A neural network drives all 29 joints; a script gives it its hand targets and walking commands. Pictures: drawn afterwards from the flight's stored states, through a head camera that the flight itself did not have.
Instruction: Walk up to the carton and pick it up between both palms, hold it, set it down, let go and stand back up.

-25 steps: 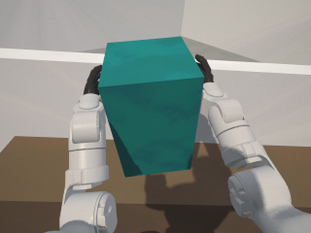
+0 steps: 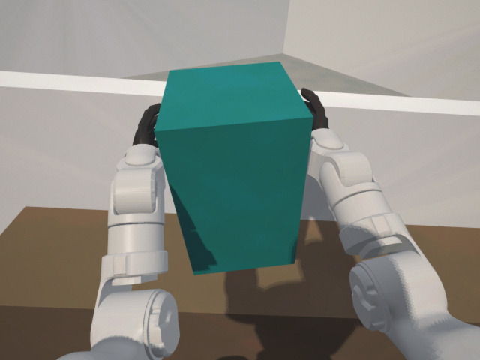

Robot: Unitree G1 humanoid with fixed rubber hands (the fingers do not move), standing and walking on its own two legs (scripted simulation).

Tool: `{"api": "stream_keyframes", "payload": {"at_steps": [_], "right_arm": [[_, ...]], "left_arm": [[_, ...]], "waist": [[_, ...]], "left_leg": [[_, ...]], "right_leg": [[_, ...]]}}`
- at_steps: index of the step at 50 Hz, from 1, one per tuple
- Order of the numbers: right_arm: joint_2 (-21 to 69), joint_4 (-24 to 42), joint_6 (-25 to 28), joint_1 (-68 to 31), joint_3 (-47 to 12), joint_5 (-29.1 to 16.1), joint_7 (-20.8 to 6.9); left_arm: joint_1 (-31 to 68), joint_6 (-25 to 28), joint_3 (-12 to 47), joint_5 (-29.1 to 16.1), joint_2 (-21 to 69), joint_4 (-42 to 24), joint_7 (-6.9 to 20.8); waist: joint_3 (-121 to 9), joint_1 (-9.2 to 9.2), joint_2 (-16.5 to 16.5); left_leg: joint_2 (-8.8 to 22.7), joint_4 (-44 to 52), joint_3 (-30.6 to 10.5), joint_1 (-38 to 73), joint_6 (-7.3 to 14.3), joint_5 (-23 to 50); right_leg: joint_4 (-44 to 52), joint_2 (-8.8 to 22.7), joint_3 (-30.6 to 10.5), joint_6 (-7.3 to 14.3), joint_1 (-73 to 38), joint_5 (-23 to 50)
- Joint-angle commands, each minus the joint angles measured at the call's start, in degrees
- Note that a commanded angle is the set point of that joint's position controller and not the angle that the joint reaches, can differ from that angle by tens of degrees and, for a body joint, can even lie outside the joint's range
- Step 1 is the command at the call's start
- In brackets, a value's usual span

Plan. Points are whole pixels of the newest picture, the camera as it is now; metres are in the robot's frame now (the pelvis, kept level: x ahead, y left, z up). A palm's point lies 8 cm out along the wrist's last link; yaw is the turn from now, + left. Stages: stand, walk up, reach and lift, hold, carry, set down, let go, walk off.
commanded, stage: hold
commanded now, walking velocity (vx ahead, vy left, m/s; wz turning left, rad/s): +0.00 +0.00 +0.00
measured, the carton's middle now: (235, 172) +0.36 +0.00 +0.20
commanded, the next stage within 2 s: none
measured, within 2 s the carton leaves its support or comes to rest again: neither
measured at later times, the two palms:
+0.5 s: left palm (143, 149) +0.36 +0.14 +0.24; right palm (316, 134) +0.36 -0.12 +0.27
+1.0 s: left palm (144, 150) +0.36 +0.14 +0.24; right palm (314, 133) +0.37 -0.12 +0.26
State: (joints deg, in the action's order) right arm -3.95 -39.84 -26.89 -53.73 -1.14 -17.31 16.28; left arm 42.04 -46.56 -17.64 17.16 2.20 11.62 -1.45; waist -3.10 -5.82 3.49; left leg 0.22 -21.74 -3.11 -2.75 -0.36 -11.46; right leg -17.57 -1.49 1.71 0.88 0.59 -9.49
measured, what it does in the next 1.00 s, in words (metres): stands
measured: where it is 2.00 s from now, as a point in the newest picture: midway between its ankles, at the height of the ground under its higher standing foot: outside the picture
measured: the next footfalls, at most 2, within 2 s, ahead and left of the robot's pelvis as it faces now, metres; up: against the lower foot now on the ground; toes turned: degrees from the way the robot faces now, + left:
none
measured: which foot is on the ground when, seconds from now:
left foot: down 0.00-1.00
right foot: down 0.00-1.00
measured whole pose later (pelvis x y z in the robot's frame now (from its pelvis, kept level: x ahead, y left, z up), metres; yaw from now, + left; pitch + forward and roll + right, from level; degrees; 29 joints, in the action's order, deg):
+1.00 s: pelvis +0.00 +0.00 +0.00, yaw +0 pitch -7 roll -1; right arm -4.1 -38.7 -26.7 -54.1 -0.8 -17.5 16.5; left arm 42.5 -45.2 -17.5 16.7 1.8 11.7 -1.3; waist -2.9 -5.7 3.5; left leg 0.2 -22.1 -3.3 -3.5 -0.3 -11.2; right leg -17.6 -1.6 1.7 0.9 1.2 -9.2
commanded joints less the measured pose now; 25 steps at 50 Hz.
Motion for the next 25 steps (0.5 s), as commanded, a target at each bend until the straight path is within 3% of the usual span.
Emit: {"api": "stream_keyframes", "payload": {"at_steps": [1, 3, 5, 7, 8, 9, 12, 17, 20, 21, 24, 25], "right_arm": [[42.93, 19.03, 0.99, -42.86, -16.69, -6.97, -4.7], [41.54, 17.1, 0.37, -41.24, -16.64, -6.38, -4.41], [41.88, 18.4, 0.34, -39.9, -16.93, -6.78, -4.13], [42.43, 21.23, 0.4, -39.25, -18.84, -9.05, -3.81], [42.14, 22.65, 0.24, -41.66, -19.41, -9.3, -3.61], [42.05, 20.15, -0.39, -39.0, -19.34, -9.11, -3.48], [41.49, 20.12, -0.73, -37.99, -19.71, -9.0, -3.35], [41.75, 22.32, 0.08, -39.87, -18.2, -7.78, -3.86], [41.9, 21.02, -0.06, -39.91, -18.44, -7.6, -4.25], [41.49, 18.55, -0.57, -38.13, -17.69, -7.34, -4.28], [40.07, 18.68, -0.33, -40.22, -16.18, -6.19, -4.47], [39.39, 16.04, -0.61, -39.79, -14.78, -5.36, -4.63]], "left_arm": [[50.05, 5.34, 27.63, -10.02, 34.74, -6.72, 6.76], [46.87, 4.47, 25.1, -8.18, 33.05, -3.82, 7.11], [48.37, 4.87, 26.83, -9.39, 33.51, -7.63, 7.37], [48.9, 4.97, 29.57, -11.01, 35.07, -12.35, 7.14], [48.43, 4.44, 28.03, -9.98, 33.61, -9.5, 7.19], [47.71, 4.3, 27.93, -9.45, 33.58, -10.53, 7.15], [44.85, 3.32, 25.97, -7.69, 32.32, -9.66, 7.95], [48.11, 3.88, 29.29, -9.78, 34.55, -11.76, 8.04], [47.74, 3.89, 28.74, -9.04, 34.03, -10.36, 7.62], [47.9, 3.87, 28.1, -8.56, 33.36, -9.76, 7.68], [46.99, 3.27, 27.29, -8.31, 33.9, -6.53, 8.65], [46.72, 3.04, 26.02, -7.57, 33.21, -3.54, 8.85]], "waist": [[-19.85, -0.84, -5.85], [-17.1, -0.03, -4.76], [-19.02, -1.4, -5.27], [-23.12, -2.2, -7.03], [-21.5, -0.95, -6.19], [-20.14, -1.52, -6.42], [-18.7, -0.21, -4.62], [-19.96, -1.91, -5.77], [-17.1, -0.86, -5.83], [-15.58, -1.42, -6.13], [-14.74, -1.36, -5.55], [-11.09, -1.25, -5.45]], "left_leg": [[-2.93, 2.76, 1.88, 1.95, -1.87, 12.13], [-3.16, 3.26, 2.14, 1.78, -1.35, 11.48], [-3.24, 2.84, 1.93, 2.81, -1.89, 13.16], [-3.2, 0.77, 1.3, 5.37, -3.07, 19.25], [-3.62, 0.59, 1.49, 4.93, -2.61, 17.92], [-3.58, 0.87, 1.46, 5.12, -2.75, 18.31], [-3.64, 2.22, 2.09, 3.86, -1.98, 16.04], [-2.87, 2.32, 1.83, 4.57, -2.59, 15.22], [-2.77, 2.59, 1.86, 3.98, -2.5, 15.29], [-2.71, 3.12, 1.97, 3.84, -2.53, 14.18], [-2.31, 4.51, 1.93, 2.31, -2.11, 9.41], [-2.32, 5.48, 2.28, 0.7, -1.79, 7.04]], "right_leg": [[0.8, -2.41, 1.16, -5.29, -5.4, 12.2], [1.36, -2.0, 0.78, -5.59, -5.71, 12.26], [0.75, -2.2, 1.0, -5.88, -6.26, 14.79], [-0.55, -2.75, 1.17, -5.8, -7.91, 20.23], [0.27, -2.52, 1.03, -6.07, -7.51, 19.46], [-0.21, -2.37, 0.99, -6.2, -7.58, 20.64], [0.3, -2.11, 0.74, -6.31, -8.52, 18.63], [0.44, -2.56, 1.44, -5.47, -6.24, 15.33], [0.64, -2.71, 1.52, -5.23, -6.17, 14.91], [0.83, -2.49, 1.16, -5.32, -5.54, 14.07], [1.69, -2.27, 1.35, -4.83, -5.35, 9.05], [2.22, -2.13, 1.17, -4.62, -4.47, 6.29]]}}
